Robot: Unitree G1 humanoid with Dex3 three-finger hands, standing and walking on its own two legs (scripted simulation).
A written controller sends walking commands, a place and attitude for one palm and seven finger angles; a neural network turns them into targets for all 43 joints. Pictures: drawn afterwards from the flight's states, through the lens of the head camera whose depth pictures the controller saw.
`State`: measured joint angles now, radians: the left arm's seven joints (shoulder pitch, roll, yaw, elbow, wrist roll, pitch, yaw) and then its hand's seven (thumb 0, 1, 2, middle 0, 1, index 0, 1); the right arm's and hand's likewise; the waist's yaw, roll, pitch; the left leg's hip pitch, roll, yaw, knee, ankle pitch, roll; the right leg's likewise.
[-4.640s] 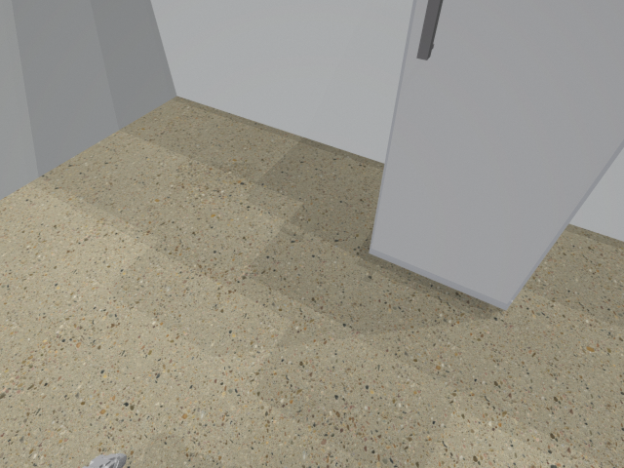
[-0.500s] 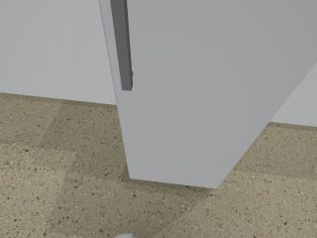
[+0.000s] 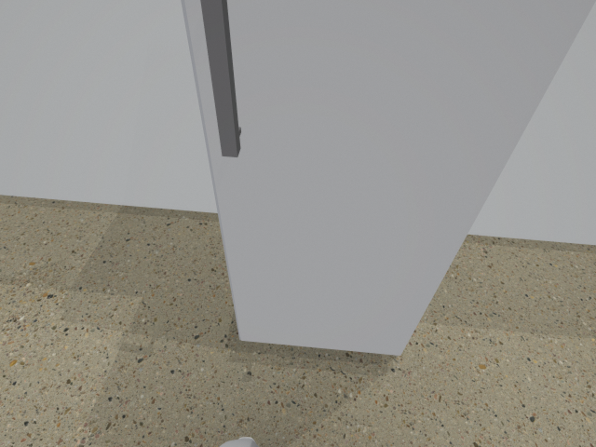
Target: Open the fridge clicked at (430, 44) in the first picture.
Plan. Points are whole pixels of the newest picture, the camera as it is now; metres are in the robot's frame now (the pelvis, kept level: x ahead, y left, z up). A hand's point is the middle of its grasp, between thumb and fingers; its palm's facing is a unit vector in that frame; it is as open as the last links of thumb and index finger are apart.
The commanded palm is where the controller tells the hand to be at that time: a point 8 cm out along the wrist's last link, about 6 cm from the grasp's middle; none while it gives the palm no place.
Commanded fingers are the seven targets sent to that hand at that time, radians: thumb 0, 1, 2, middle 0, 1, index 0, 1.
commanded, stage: come to a stop and stand still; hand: left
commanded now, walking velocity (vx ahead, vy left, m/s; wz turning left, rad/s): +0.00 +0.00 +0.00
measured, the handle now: (226, 64) +0.54 +0.13 +0.27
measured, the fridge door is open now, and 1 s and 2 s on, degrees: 0 0 0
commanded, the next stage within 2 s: look again from close up in 0.70 s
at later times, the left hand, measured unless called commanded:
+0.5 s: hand out of the picture +0.00 +0.25 -0.13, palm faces +0.02 -0.94 -0.33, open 7.4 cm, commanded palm none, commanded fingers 0.00 0.90 0.90 -0.20 -0.30 -0.20 -0.30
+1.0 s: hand out of the picture -0.07 +0.24 -0.15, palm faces +0.04 -0.96 -0.27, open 7.4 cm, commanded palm none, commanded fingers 0.00 0.90 0.90 -0.20 -0.30 -0.20 -0.30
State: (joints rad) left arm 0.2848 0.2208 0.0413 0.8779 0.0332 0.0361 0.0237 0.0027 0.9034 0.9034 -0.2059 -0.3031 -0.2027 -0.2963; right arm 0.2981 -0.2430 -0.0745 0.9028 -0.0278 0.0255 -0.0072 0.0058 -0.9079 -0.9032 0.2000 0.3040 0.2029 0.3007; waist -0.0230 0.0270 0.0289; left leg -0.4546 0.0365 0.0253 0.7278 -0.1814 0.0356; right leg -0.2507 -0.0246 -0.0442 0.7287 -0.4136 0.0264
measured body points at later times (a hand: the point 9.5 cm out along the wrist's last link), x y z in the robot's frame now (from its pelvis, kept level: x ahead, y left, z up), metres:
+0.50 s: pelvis -0.06 +0.00 +0.03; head -0.07 +0.00 +0.48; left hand +0.00 +0.30 -0.10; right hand +0.01 -0.30 -0.10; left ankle +0.02 +0.10 -0.71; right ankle -0.01 -0.14 -0.71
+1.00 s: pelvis -0.07 +0.01 +0.02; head -0.07 +0.02 +0.47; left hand -0.07 +0.29 -0.13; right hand +0.01 -0.27 -0.11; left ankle +0.02 +0.10 -0.70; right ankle -0.01 -0.14 -0.71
